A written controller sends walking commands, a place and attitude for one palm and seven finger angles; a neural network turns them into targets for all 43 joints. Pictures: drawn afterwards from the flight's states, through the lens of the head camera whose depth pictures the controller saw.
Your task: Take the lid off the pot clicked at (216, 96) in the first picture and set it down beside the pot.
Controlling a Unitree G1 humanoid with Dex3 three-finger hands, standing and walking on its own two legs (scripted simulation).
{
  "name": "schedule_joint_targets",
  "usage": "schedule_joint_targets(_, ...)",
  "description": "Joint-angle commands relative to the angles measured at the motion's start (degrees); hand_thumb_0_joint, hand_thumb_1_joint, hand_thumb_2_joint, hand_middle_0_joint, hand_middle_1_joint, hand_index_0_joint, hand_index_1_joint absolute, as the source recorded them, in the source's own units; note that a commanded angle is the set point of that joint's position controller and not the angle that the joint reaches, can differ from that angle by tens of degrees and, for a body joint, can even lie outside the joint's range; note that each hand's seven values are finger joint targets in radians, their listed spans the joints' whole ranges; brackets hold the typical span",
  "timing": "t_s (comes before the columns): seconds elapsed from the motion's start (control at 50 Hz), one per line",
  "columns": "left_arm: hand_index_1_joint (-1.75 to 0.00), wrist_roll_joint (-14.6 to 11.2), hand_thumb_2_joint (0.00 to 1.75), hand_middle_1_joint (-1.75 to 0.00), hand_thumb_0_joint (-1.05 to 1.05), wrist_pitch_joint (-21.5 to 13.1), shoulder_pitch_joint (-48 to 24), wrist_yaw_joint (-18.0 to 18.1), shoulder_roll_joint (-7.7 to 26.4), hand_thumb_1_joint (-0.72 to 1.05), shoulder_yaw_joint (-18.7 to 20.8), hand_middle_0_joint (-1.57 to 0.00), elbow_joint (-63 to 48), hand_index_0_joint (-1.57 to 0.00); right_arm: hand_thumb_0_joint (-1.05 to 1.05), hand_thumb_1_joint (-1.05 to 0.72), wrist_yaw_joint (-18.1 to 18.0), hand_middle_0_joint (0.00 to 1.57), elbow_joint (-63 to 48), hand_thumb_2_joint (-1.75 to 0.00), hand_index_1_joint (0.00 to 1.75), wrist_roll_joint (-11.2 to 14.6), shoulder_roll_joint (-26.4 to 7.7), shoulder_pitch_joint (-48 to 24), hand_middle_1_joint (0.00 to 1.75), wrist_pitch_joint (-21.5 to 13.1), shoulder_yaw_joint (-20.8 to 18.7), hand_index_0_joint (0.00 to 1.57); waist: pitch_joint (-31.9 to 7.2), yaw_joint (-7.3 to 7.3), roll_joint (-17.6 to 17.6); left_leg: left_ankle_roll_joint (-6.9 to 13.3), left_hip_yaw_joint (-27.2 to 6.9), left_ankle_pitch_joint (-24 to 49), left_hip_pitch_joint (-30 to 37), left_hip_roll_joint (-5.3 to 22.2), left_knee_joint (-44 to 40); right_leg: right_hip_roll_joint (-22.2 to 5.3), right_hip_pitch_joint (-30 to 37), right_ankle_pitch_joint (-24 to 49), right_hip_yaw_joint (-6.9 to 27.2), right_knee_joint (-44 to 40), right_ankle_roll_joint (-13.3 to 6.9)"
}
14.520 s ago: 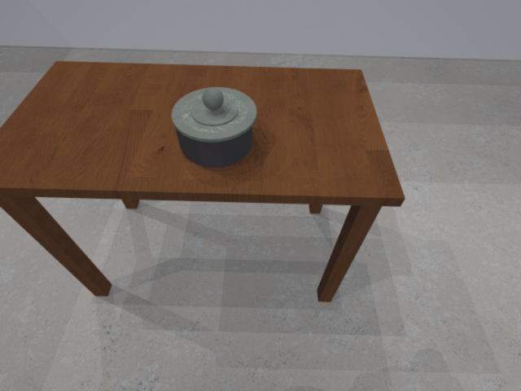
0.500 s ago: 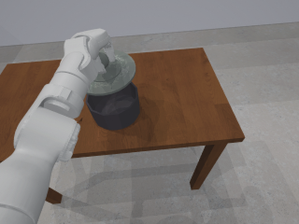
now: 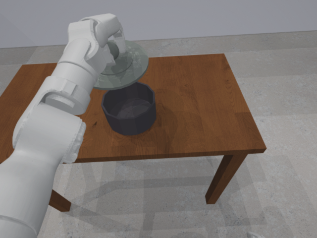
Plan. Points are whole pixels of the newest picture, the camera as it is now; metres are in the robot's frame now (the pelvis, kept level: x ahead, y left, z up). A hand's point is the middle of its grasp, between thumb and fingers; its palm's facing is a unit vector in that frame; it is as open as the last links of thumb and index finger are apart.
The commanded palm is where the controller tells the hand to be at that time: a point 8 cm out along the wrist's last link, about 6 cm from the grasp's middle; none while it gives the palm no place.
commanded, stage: lift the lid straight up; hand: left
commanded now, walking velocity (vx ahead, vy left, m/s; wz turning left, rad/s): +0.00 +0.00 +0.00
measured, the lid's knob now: (109, 51) +0.52 +0.10 +0.21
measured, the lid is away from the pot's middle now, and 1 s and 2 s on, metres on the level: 0.02 0.10 0.21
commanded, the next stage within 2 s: move the lid sideways beside the pot in 0.14 s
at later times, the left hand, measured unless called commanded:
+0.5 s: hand (108, 49) +0.51 +0.10 +0.22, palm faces -0.29 -0.12 -0.95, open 7.1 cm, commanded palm +0.51 +0.12 +0.29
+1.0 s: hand (73, 58) +0.49 +0.19 +0.21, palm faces -0.32 -0.11 -0.94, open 7.0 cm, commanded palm +0.51 +0.19 +0.29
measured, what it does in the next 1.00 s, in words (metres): stands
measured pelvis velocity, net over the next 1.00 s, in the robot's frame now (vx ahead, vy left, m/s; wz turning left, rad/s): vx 0.01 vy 0.00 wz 0.00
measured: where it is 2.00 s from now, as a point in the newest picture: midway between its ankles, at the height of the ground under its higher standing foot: outside the picture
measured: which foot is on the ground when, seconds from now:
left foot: down 0.00-1.00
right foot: down 0.00-1.00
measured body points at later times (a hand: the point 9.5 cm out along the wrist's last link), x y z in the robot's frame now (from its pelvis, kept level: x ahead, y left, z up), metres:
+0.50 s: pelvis +0.00 +0.00 +0.00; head +0.04 -0.03 +0.45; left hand +0.52 +0.11 +0.27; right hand +0.03 -0.28 -0.14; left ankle +0.07 +0.10 -0.74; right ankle -0.05 -0.13 -0.74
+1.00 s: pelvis +0.01 +0.00 +0.00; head +0.05 -0.01 +0.45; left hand +0.50 +0.19 +0.26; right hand +0.09 -0.28 -0.12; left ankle +0.07 +0.10 -0.74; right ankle -0.05 -0.13 -0.74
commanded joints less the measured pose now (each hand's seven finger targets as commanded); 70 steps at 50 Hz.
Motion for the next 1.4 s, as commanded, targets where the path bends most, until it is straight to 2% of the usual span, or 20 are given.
schedule_joint_targets(0.0, -1.06, 1.66, 0.74, -1.08, 0.0, 0.73, -34.71, 1.88, 10.69, 0.84, 2.38, -0.85, -6.29, -0.84, 0.0, -0.9, -0.91, 0.2, -4.02, -0.9, 0.3, 0.32, -8.9, 1.43, 0.3, -1.6, -2.42, 0.2, -19.72, -1.75, -9.14, 2.59, -1.15, 3.08, 21.8, -2.53, -0.25, 4.13, -7.72, 18.34, -2.31, -5.19, -1.84)
schedule_joint_targets(0.1, -1.06, 1.98, 0.74, -1.08, 0.0, -1.58, -40.85, 1.88, 9.46, 0.84, 1.14, -0.85, -11.99, -0.84, 0.0, -0.9, -1.02, 0.2, -4.38, -0.9, 0.3, 0.07, -8.44, 2.53, 0.3, -3.37, -2.86, 0.2, -25.66, -2.34, -3.07, 2.66, -2.47, 5.4, 28.09, -2.25, 0.87, 4.66, -9.99, 17.78, -1.93, -3.83, -2.75)
schedule_joint_targets(0.2, -1.06, 1.51, 0.74, -1.08, 0.0, -1.14, -41.01, 3.23, 10.31, 0.84, 2.56, -0.85, -9.45, -0.84, 0.0, -0.9, -1.14, 0.2, -3.32, -0.9, 0.3, -0.03, -8.84, 3.87, 0.3, -4.2, -2.81, 0.2, -23.95, -2.02, -5.53, 2.6, -2.34, 4.05, 25.25, -2.1, 0.33, 4.7, -9.41, 17.38, -1.89, -4.13, -2.63)
schedule_joint_targets(0.26, -1.06, 2.71, 0.74, -1.08, 0.0, -1.54, -39.65, 4.5, 15.27, 0.84, 6.11, -0.85, -9.69, -0.84, 0.0, -0.9, -1.12, 0.2, -3.53, -0.9, 0.3, -0.65, -8.94, 4.87, 0.3, -4.45, -2.9, 0.2, -27.27, -1.07, -5.88, 2.66, -2.27, 6.42, 24.69, -1.6, 0.73, 4.16, -6.65, 20.19, -1.06, -3.75, -2.98)
schedule_joint_targets(0.34, -1.06, 4.82, 0.74, -1.08, 0.0, 0.64, -35.84, 4.99, 17.38, 0.84, 6.91, -0.85, -3.2, -0.84, 0.0, -0.9, -1.0, 0.2, -3.35, -0.9, 0.3, -0.32, -9.42, 4.22, 0.3, -3.19, -2.63, 0.2, -23.74, -0.78, -8.87, 2.5, -1.05, 5.65, 20.39, -1.92, 0.07, 4.39, -5.43, 20.57, -1.46, -4.22, -2.35)
schedule_joint_targets(0.44, -1.06, 5.48, 0.74, -1.08, 0.0, -0.81, -37.27, 3.06, 20.76, 0.84, 7.9, -0.85, -7.09, -0.84, 0.0, -0.9, -1.39, 0.2, -5.05, -0.9, 0.3, -0.5, -9.35, 3.91, 0.3, -2.7, -2.96, 0.2, -27.46, -1.0, -7.24, 2.9, -0.68, 8.33, 22.28, -2.15, 0.93, 4.0, -2.78, 25.37, -0.72, -4.12, -2.16)
schedule_joint_targets(0.5, -1.06, 4.81, 0.74, -1.08, 0.0, -2.02, -34.16, 1.24, 20.08, 0.84, 7.19, -0.85, -6.71, -0.84, 0.0, -0.9, -1.63, 0.2, -5.29, -0.9, 0.3, -0.29, -9.57, 4.32, 0.3, -2.25, -3.2, 0.2, -24.58, -1.37, -8.0, 3.24, -0.19, 9.01, 22.47, -2.28, 1.19, 4.11, -3.41, 26.68, -1.06, -4.69, -1.87)
schedule_joint_targets(0.56, -1.06, 3.66, 0.74, -1.08, 0.0, -3.91, -34.09, 0.14, 19.86, 0.84, 6.75, -0.85, -12.37, -0.84, 0.0, -0.9, -1.66, 0.2, -6.17, -0.9, 0.3, -0.42, -9.29, 4.31, 0.3, -2.08, -3.62, 0.2, -27.35, -1.26, -5.28, 3.46, 0.05, 12.54, 25.75, -2.14, 2.17, 3.75, -2.67, 29.79, -1.03, -4.52, -2.04)
schedule_joint_targets(0.6, -1.06, 4.11, 0.74, -1.08, 0.0, -4.65, -32.44, -0.09, 23.79, 0.84, 9.48, -0.85, -12.82, -0.84, 0.0, -0.9, -1.68, 0.2, -6.31, -0.9, 0.3, -0.25, -9.57, 4.14, 0.3, -1.79, -3.52, 0.2, -26.22, -0.94, -6.44, 3.7, 0.04, 12.89, 25.34, -2.53, 2.38, 4.07, -1.89, 31.07, -0.92, -4.45, -1.91)
schedule_joint_targets(0.66, -1.06, 2.62, 0.74, -1.08, 0.0, -4.91, -31.84, -1.13, 16.9, 0.84, 4.04, -0.85, -14.18, -0.84, 0.0, -0.9, -1.28, 0.2, -6.07, -0.9, 0.3, 0.4, -9.38, 3.81, 0.3, -1.32, -3.72, 0.2, -23.48, -1.51, -4.06, 3.39, -0.08, 12.83, 26.63, -2.01, 1.9, 4.18, -4.91, 28.01, -2.01, -4.78, -2.14)
schedule_joint_targets(0.7, -1.06, 2.88, 0.74, -1.08, 0.0, -5.35, -32.05, -0.88, 22.52, 0.84, 8.13, -0.85, -16.76, -0.84, 0.0, -0.9, -1.21, 0.2, -6.39, -0.9, 0.3, 0.28, -9.76, 3.34, 0.3, -1.16, -3.69, 0.2, -25.05, -1.07, -3.38, 3.59, -0.4, 12.6, 27.64, -2.44, 2.14, 4.41, -3.87, 28.07, -1.62, -4.66, -2.15)
schedule_joint_targets(0.74, -1.06, 2.57, 0.74, -1.08, 0.0, -5.34, -30.59, -1.29, 22.47, 0.84, 7.74, -0.85, -14.49, -0.84, 0.0, -0.9, -1.44, 0.2, -5.89, -0.9, 0.3, 0.56, -9.78, 3.28, 0.3, -1.02, -3.5, 0.2, -23.0, -1.21, -5.33, 3.51, -0.31, 10.61, 26.01, -2.4, 1.83, 4.36, -4.23, 26.67, -1.9, -5.13, -1.91)
schedule_joint_targets(0.86, -1.06, 2.35, 0.74, -1.08, 0.0, -6.63, -32.78, -1.68, 21.7, 0.84, 6.4, -0.85, -18.5, -0.84, 0.0, -0.9, -1.31, 0.2, -6.06, -0.9, 0.3, 0.64, -9.91, 3.09, 0.3, -1.08, -3.57, 0.2, -25.78, -1.04, -1.55, 3.29, -1.1, 12.93, 29.7, -2.3, 1.97, 4.65, -5.18, 26.52, -2.61, -4.35, -2.53)
schedule_joint_targets(0.94, -1.06, 2.45, 0.74, -1.08, 0.0, -6.39, -29.98, -1.8, 24.66, 0.84, 7.97, -0.85, -12.5, -0.84, 0.0, -0.9, -1.54, 0.2, -5.15, -0.9, 0.3, 1.06, -10.4, 3.15, 0.3, -0.67, -3.16, 0.2, -22.01, -1.29, -4.94, 3.05, -1.18, 8.54, 25.8, -2.24, 1.2, 4.55, -5.73, 22.23, -2.61, -5.43, -2.02)
schedule_joint_targets(1.02, -1.06, 2.76, 0.74, -1.08, 0.0, -7.63, -34.2, -1.85, 23.01, 0.84, 5.94, -0.85, -17.02, -0.84, 0.0, -0.9, -1.5, 0.2, -5.32, -0.9, 0.3, 0.8, -10.13, 2.88, 0.3, -0.93, -3.42, 0.2, -25.47, -1.55, -0.19, 3.01, -1.63, 10.54, 30.0, -2.27, 1.84, 4.9, -6.75, 22.57, -2.82, -4.47, -2.45)
schedule_joint_targets(1.06, -1.06, 2.06, 0.74, -1.08, 0.0, -7.83, -30.06, -2.43, 24.77, 0.84, 7.47, -0.85, -12.08, -0.84, 0.0, -0.9, -1.66, 0.2, -4.51, -0.9, 0.3, 1.08, -10.76, 4.13, 0.3, -0.71, -3.25, 0.2, -22.79, -1.48, -3.72, 2.97, -1.56, 8.81, 27.37, -1.95, 0.92, 4.74, -6.31, 21.87, -3.09, -5.13, -2.29)
schedule_joint_targets(1.16, -1.06, 2.55, 0.74, -1.08, 0.0, -9.38, -33.4, -2.24, 25.89, 0.84, 7.98, -0.85, -16.87, -0.84, 0.0, -0.9, -1.68, 0.2, -4.86, -0.9, 0.3, 0.66, -10.68, 4.52, 0.3, -0.99, -3.6, 0.2, -26.8, -1.18, -0.6, 3.06, -2.08, 10.7, 31.03, -2.01, 1.65, 5.13, -6.67, 22.17, -3.21, -4.3, -2.72)
schedule_joint_targets(1.24, -1.06, 2.6, 0.74, -1.08, 0.0, -9.31, -29.5, -2.29, 28.94, 0.84, 10.0, -0.85, -10.7, -0.84, 0.0, -0.9, -1.69, 0.2, -4.31, -0.9, 0.3, 1.11, -11.04, 5.06, 0.3, -0.37, -3.27, 0.2, -21.62, -1.08, -4.24, 2.88, -1.69, 7.38, 24.9, -1.88, 1.03, 4.9, -6.16, 19.86, -3.15, -5.65, -2.2)
schedule_joint_targets(1.3, -1.06, 3.83, 0.74, -1.08, 0.0, -10.15, -32.99, -2.08, 30.05, 0.84, 9.79, -0.85, -15.46, -0.84, 0.0, -0.9, -1.53, 0.2, -5.27, -0.9, 0.3, 0.94, -11.03, 4.64, 0.3, -0.14, -3.59, 0.2, -25.0, -0.91, -0.85, 2.85, -1.72, 8.57, 27.29, -1.87, 1.38, 5.08, -5.58, 20.12, -2.87, -5.57, -2.49)
schedule_joint_targets(1.38, -1.06, 3.56, 0.74, -1.08, 0.0, -11.0, -29.22, -2.64, 31.66, 0.84, 11.11, -0.85, -12.76, -0.84, 0.0, -0.9, -1.52, 0.2, -5.42, -0.9, 0.3, 1.14, -11.32, 5.06, 0.3, 0.3, -3.58, 0.2, -23.11, -0.67, -1.47, 2.74, -1.75, 8.35, 26.08, -1.63, 1.12, 5.15, -5.64, 19.53, -3.09, -5.72, -2.5)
